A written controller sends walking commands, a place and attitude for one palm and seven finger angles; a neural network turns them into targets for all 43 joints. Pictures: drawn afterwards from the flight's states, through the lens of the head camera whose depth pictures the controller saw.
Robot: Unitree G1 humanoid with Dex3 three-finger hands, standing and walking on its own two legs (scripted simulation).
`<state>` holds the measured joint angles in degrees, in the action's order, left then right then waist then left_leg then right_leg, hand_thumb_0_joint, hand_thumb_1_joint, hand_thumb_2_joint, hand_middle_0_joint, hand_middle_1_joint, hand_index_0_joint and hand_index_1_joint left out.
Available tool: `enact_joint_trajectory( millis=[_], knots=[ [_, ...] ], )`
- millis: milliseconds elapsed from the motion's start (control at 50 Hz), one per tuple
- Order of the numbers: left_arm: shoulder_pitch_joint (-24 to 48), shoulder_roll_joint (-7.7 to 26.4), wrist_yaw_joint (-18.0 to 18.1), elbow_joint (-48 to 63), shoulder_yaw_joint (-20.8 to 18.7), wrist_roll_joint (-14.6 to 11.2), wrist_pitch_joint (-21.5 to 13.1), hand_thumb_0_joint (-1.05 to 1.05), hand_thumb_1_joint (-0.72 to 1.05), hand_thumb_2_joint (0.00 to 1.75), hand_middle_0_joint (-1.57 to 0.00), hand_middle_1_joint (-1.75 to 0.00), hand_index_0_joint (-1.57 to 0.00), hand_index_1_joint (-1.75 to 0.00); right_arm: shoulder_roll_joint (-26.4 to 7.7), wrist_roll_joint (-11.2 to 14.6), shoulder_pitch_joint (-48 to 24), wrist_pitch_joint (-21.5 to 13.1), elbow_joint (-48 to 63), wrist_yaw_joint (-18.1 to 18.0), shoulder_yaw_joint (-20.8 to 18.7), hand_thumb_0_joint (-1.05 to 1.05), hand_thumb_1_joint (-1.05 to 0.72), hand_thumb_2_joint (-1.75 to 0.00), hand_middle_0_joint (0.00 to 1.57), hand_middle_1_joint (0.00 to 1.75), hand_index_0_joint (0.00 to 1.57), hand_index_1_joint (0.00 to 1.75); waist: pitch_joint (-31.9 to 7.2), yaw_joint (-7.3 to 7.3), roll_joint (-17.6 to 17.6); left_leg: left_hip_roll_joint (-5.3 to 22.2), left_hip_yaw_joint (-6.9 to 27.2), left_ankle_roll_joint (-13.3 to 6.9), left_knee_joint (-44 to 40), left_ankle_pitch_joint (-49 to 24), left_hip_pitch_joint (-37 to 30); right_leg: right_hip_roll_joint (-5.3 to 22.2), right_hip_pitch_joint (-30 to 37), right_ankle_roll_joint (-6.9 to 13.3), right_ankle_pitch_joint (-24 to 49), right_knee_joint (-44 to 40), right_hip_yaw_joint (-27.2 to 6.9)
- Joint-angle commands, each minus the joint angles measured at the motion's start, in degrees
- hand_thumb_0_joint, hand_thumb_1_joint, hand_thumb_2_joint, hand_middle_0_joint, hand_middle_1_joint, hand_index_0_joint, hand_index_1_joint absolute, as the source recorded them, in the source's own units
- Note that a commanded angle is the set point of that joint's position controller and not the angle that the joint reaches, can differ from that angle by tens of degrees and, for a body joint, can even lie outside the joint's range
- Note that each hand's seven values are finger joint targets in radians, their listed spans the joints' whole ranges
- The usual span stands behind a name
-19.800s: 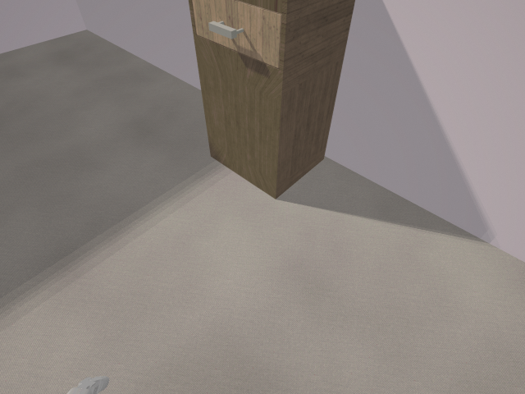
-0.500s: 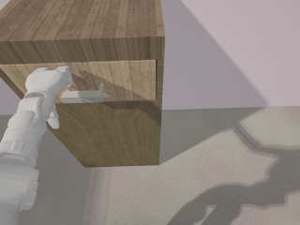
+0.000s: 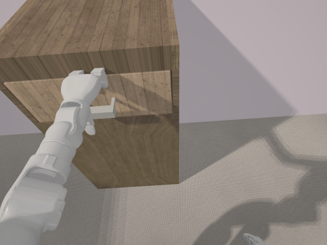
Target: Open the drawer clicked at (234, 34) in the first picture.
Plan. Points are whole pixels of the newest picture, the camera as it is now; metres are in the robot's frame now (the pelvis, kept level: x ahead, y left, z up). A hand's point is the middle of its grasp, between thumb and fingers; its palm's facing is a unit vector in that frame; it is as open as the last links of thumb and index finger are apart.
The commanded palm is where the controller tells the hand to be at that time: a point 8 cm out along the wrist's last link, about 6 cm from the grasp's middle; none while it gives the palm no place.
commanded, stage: move the hooked fingers above the handle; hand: left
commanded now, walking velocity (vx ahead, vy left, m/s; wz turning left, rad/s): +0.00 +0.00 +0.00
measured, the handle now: (95, 107) +0.50 +0.22 +0.03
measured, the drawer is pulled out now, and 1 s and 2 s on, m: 0.00 0.00 0.00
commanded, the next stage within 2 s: lower the fingers behind the handle in 0.06 s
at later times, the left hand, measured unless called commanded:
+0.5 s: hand (89, 110) +0.45 +0.22 +0.06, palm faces +0.06 -0.06 -1.00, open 13.8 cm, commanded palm +0.43 +0.24 +0.12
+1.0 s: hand (76, 125) +0.43 +0.26 +0.03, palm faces -0.07 -0.01 -1.00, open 14.1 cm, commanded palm +0.42 +0.25 +0.09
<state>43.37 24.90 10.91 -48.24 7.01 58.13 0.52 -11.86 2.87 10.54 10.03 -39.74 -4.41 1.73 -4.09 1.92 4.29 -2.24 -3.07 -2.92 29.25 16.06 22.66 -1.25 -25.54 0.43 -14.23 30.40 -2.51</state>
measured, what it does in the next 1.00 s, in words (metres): stands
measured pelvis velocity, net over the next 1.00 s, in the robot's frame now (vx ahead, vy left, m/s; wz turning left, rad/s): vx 0.00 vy -0.01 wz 0.05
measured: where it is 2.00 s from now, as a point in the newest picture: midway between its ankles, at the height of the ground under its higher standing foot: outside the picture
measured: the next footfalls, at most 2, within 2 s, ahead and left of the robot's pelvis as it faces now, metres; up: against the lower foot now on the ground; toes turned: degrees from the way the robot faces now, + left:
none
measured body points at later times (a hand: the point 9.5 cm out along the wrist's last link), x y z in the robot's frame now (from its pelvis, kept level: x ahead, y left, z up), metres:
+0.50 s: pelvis +0.01 -0.01 -0.01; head +0.08 -0.01 +0.43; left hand +0.45 +0.22 +0.12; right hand +0.08 -0.29 -0.14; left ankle -0.02 +0.09 -0.73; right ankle +0.00 -0.11 -0.73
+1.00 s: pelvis +0.00 -0.01 -0.02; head +0.08 -0.01 +0.43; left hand +0.43 +0.26 +0.08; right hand +0.07 -0.29 -0.14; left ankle -0.02 +0.09 -0.73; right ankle +0.00 -0.11 -0.73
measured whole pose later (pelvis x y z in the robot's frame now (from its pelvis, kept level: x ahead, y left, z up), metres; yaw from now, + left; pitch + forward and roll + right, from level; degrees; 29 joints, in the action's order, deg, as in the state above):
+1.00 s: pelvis +0.00 -0.01 -0.02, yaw +3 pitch +15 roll -1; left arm 39.7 31.2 11.6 -50.2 3.3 60.2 -10.8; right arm -16.4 0.5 17.4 7.3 -39.2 -3.6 -4.2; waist -5.5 2.0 1.6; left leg -1.7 0.1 -2.3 39.4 19.7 34.2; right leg -1.6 -34.7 1.3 -17.3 37.5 1.0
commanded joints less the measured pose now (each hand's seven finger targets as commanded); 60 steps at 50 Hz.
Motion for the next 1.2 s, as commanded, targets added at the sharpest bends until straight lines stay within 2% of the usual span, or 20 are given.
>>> enact_joint_trajectory(
  millis=[0, 80, 160, 180, 280, 300, 360, 440, 480, 520, 600, 680, 780, 820, 860, 900, 1020, 1040, 1140, 1180],
  knots=[
    [21.0, 26.3, -1.5, 4.2, -11.8, -0.2, 3.2, 0.00, -0.50, 0.30, -0.30, -1.20, -0.30, -1.20, -10.5, -0.1, 0.9, -1.5, 7.5, -2.6, -3.3, 0.00, -0.90, -0.90, 0.20, 0.30, 0.20, 0.30, -18.3, -3.04, -9.9, 1.0, 0.2, 0.6, -4.1, -12.6, -1.2, 1.1, 17.9, 1.0, 12.3, -3.1, 1.7],
    [21.4, 21.7, -4.6, 4.6, -8.3, 1.2, -0.6, 0.00, -0.50, 0.30, -0.30, -1.20, -0.30, -1.20, -10.9, -0.6, 3.1, -2.5, 8.1, -2.2, -4.4, 0.00, -0.90, -0.90, 0.20, 0.30, 0.20, 0.30, -17.1, -0.85, -6.7, 1.1, 0.5, 0.3, -2.6, -12.7, -3.3, 0.7, 13.1, 1.3, 11.3, -3.2, 1.9],
    [24.6, 11.4, -7.3, 12.1, 0.1, -0.8, -6.4, 0.00, -0.50, 0.30, -0.30, -1.20, -0.30, -1.20, -10.7, -1.0, 5.7, -3.9, 8.4, -1.2, -6.0, 0.00, -0.90, -0.90, 0.20, 0.30, 0.20, 0.30, -17.1, 2.10, -2.8, 0.9, 1.6, -0.1, 0.4, -14.1, -8.3, 0.5, 6.7, 1.4, 11.3, -2.8, 1.9],
    [26.2, 10.0, -7.8, 13.6, 1.1, -1.5, -7.9, 0.00, -0.50, 0.30, -0.30, -1.20, -0.30, -1.20, -10.6, -1.1, 6.5, -4.2, 8.2, -1.1, -6.3, 0.00, -0.90, -0.90, 0.20, 0.30, 0.20, 0.30, -17.0, 3.36, -4.1, 0.9, 2.0, -0.3, 1.2, -14.2, -8.9, 0.3, 5.6, 1.4, 11.0, -2.9, 1.9],
    [29.7, 16.9, -4.8, 19.1, -5.3, -2.9, -13.5, 0.00, -0.50, 0.30, -0.30, -1.20, -0.30, -1.20, -11.3, -1.9, 9.1, -4.3, 6.3, -1.0, -7.4, 0.00, -0.90, -0.90, 0.20, 0.30, 0.20, 0.30, -21.6, 2.74, -1.5, 0.0, 3.2, 0.0, 3.8, -16.3, -8.3, 0.1, 4.8, 1.8, 12.7, -0.3, 1.5],
    [29.4, 20.6, -3.1, 19.6, -9.0, -2.5, -14.1, 0.00, -0.50, 0.30, -0.30, -1.20, -0.30, -1.20, -11.3, -1.9, 9.5, -4.2, 5.8, -0.8, -7.5, 0.00, -0.90, -0.90, 0.20, 0.30, 0.20, 0.30, -23.5, 1.52, -0.1, -0.1, 3.7, 0.3, 4.3, -18.3, -8.0, -0.1, 5.1, 2.1, 13.7, 0.9, 1.7],
    [26.6, 22.7, 2.5, 16.9, -12.6, -0.8, -12.9, 0.00, -0.50, 0.30, -0.30, -1.20, -0.30, -1.20, -10.9, -2.2, 9.2, -4.0, 5.0, 0.0, -7.5, 0.00, -0.90, -0.90, 0.20, 0.30, 0.20, 0.30, -25.0, -0.11, 1.9, -0.1, 3.5, 1.1, 5.3, -21.4, -5.7, -0.5, 4.7, 2.5, 15.3, 3.3, 2.5],
    [20.5, 22.8, 7.4, 10.3, -14.2, 1.1, -6.1, 0.00, -0.50, 0.30, -0.30, -1.20, -0.30, -1.20, -10.9, -2.6, 8.4, -3.5, 4.8, 1.7, -7.3, 0.00, -0.90, -0.90, 0.20, 0.30, 0.20, 0.30, -26.5, -2.16, 1.4, 0.4, 2.5, 1.8, 5.5, -25.1, -2.4, -1.0, 7.0, 2.7, 18.8, 5.0, 3.3],
    [19.3, 20.7, 7.4, 7.7, -12.7, 1.4, -2.6, 0.00, -0.50, 0.30, -0.30, -1.20, -0.30, -1.20, -11.2, -2.5, 8.3, -2.9, 4.6, 2.3, -7.4, 0.00, -0.90, -0.90, 0.20, 0.30, 0.20, 0.30, -26.7, -1.41, -1.9, 0.6, 1.9, 1.6, 5.7, -26.8, -1.7, -1.0, 8.4, 2.4, 21.6, 4.6, 3.3],
    [19.2, 22.9, 7.4, 7.2, -13.2, 2.1, -0.1, 0.00, -0.50, 0.30, -0.30, -1.20, -0.30, -1.20, -11.4, -2.4, 7.7, -2.2, 4.7, 2.2, -7.1, 0.00, -0.90, -0.90, 0.20, 0.30, 0.20, 0.30, -27.2, -1.69, -4.4, 0.6, 1.1, 1.1, 4.7, -23.8, -0.1, -0.7, 11.5, 1.9, 22.1, 4.0, 2.5],
    [17.3, 21.9, 5.2, 2.4, -11.2, 1.9, 2.8, 0.00, -0.50, 0.30, -0.30, -1.20, -0.30, -1.20, -11.4, -1.6, 6.0, -1.2, 5.3, 1.1, -6.2, 0.00, -0.90, -0.90, 0.20, 0.30, 0.20, 0.30, -21.8, -1.17, -8.5, 0.5, 0.4, 0.5, 2.4, -17.0, 2.6, -0.1, 12.7, 1.3, 18.3, 1.6, 2.0],
    [15.6, 22.0, 0.9, -0.9, -10.4, 1.0, 1.4, 0.00, -0.50, 0.30, -0.30, -1.20, -0.30, -1.20, -11.7, -1.1, 5.5, -1.1, 6.6, -0.4, -5.5, 0.00, -0.90, -0.90, 0.20, 0.30, 0.20, 0.30, -17.6, -0.41, -10.9, 0.6, 0.3, 0.0, 1.3, -11.7, 4.3, 0.3, 12.8, 1.0, 14.4, -0.2, 1.4],
    [18.8, 18.3, -2.3, 5.9, -7.4, 1.2, -7.9, 0.00, -0.50, 0.30, -0.30, -1.20, -0.30, -1.20, -11.2, -1.7, 7.5, -2.7, 7.8, -1.1, -6.4, 0.00, -0.90, -0.90, 0.20, 0.30, 0.20, 0.30, -18.6, 1.59, -6.1, 0.6, 1.2, -0.5, 3.2, -11.4, 1.3, 0.3, 8.4, 1.2, 13.1, 0.3, 1.0],
    [20.3, 18.1, -1.6, 8.8, -7.3, 1.1, -11.5, 0.00, -0.50, 0.30, -0.30, -1.20, -0.30, -1.20, -10.9, -1.9, 8.3, -3.3, 7.5, -1.1, -6.9, 0.00, -0.90, -0.90, 0.20, 0.30, 0.20, 0.30, -18.5, 2.10, -3.3, 0.4, 1.7, -0.5, 4.4, -9.9, 0.5, 0.0, 4.5, 1.4, 10.2, 0.8, 0.8],
    [21.6, 15.1, 0.0, 10.0, -5.4, 1.2, -13.5, 0.00, -0.50, 0.30, -0.30, -1.20, -0.30, -1.20, -10.5, -2.2, 9.4, -3.8, 6.6, -0.7, -7.5, 0.00, -0.90, -0.90, 0.20, 0.30, 0.20, 0.30, -19.3, 2.78, -0.8, 0.5, 2.3, -0.2, 5.9, -11.1, -1.5, -0.3, 0.3, 1.7, 9.0, 1.9, 1.4],
    [21.5, 16.3, 1.7, 9.0, -7.0, 1.4, -13.8, 0.00, -0.50, 0.30, -0.30, -1.20, -0.30, -1.20, -10.9, -2.3, 10.5, -4.0, 5.5, -0.2, -7.9, 0.00, -0.90, -0.90, 0.20, 0.30, 0.20, 0.30, -20.7, 2.76, -0.9, 0.6, 2.8, 0.1, 7.3, -12.5, -1.3, -0.6, -1.5, 1.9, 9.3, 3.1, 1.6],
    [23.2, 13.3, 6.9, 9.2, -6.0, 1.3, -10.9, 0.00, -0.50, 0.30, -0.30, -1.20, -0.30, -1.20, -11.4, -2.9, 11.9, -3.8, 3.7, 1.7, -9.0, 0.00, -0.90, -0.90, 0.20, 0.30, 0.20, 0.30, -26.4, 2.82, 1.0, 1.0, 3.7, 1.1, 9.9, -19.7, -3.3, -1.3, -3.8, 2.2, 12.9, 6.1, 2.9],
    [23.0, 14.7, 7.6, 8.6, -7.3, 1.8, -10.2, 0.00, -0.50, 0.30, -0.30, -1.20, -0.30, -1.20, -11.5, -3.0, 12.1, -3.7, 3.5, 1.8, -9.1, 0.00, -0.90, -0.90, 0.20, 0.30, 0.20, 0.30, -27.0, 2.48, 1.3, 1.1, 3.9, 1.4, 10.1, -20.5, -3.5, -1.4, -4.1, 2.3, 12.9, 6.4, 3.0],
    [23.8, 11.0, 8.8, 7.8, -4.7, 2.6, -7.1, 0.00, -0.50, 0.30, -0.30, -1.20, -0.30, -1.20, -11.6, -3.1, 12.1, -3.2, 3.0, 2.6, -9.2, 0.00, -0.90, -0.90, 0.20, 0.30, 0.20, 0.30, -27.4, 3.28, 1.3, 2.1, 5.1, 2.1, 11.0, -25.7, -6.4, -2.0, -6.7, 2.3, 12.6, 7.1, 4.2],
    [24.0, 12.4, 8.7, 6.6, -5.8, 2.8, -6.2, 0.00, -0.50, 0.30, -0.30, -1.20, -0.30, -1.20, -11.9, -3.1, 12.1, -3.0, 2.9, 2.6, -9.0, 0.00, -0.90, -0.90, 0.20, 0.30, 0.20, 0.30, -26.5, 3.22, 0.4, 2.3, 5.4, 2.2, 10.6, -25.4, -5.8, -2.1, -6.6, 2.4, 11.9, 7.0, 4.4]
  ],
)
